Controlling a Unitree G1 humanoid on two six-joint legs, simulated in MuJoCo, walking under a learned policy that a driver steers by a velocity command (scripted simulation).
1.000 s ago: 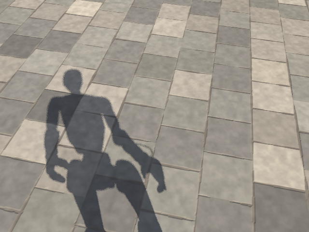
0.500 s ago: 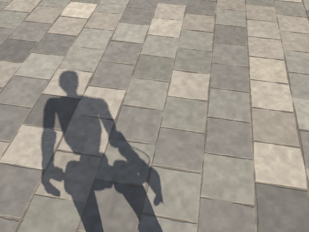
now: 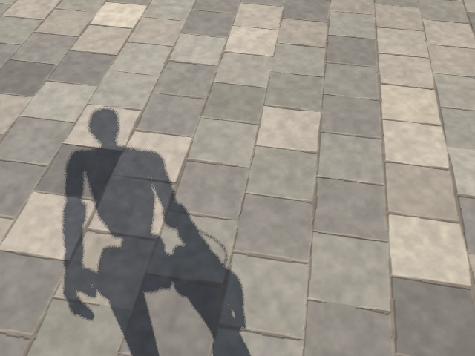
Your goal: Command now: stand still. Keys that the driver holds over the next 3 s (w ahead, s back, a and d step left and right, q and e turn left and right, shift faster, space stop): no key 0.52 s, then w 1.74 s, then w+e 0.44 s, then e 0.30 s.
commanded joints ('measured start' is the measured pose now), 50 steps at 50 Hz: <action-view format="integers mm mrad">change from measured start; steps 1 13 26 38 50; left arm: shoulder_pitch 28 54 73 178 301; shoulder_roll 96 84 76 65 114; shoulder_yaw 12 7 4 26 0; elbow -21 -13 -11 -9 -46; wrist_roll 0 -1 -3 -32 7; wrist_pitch -6 -7 -7 -115 -114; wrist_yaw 3 5 6 -49 -44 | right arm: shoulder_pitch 74 106 131 73 -146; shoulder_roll -91 -79 -69 -173 -90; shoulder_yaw -14 -11 -9 -57 -54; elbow -12 -6 -4 -76 -194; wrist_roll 1 2 3 42 26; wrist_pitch -5 -5 -6 -36 -74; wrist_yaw -3 -3 -3 6 43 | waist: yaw -1 -2 -2 65 29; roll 10 9 10 99 -50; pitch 20 24 27 89 76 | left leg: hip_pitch -140 -142 -142 -215 -661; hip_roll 37 36 35 189 152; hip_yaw -29 -24 -20 -181 14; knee -122 -120 -118 -160 518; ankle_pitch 111 118 127 -110 216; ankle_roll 11 11 11 136 20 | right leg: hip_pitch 91 85 83 143 257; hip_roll -10 -9 -8 53 -194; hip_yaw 0 1 1 -154 87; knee -50 -48 -45 8 -371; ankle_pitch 125 128 136 -49 283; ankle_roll -34 -35 -35 -90 -211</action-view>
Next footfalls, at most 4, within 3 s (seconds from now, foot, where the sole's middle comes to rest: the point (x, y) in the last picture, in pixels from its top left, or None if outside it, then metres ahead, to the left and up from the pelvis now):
1.28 left None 0.48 0.09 -0.77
1.82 right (294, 267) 0.79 -0.15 -0.77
2.38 left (220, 190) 1.10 0.10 -0.77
2.92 right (292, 148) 1.32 -0.18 -0.77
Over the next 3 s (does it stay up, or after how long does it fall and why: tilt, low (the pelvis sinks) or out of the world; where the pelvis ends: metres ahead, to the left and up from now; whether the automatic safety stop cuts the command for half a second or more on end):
stays up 1.20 -0.07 -0.02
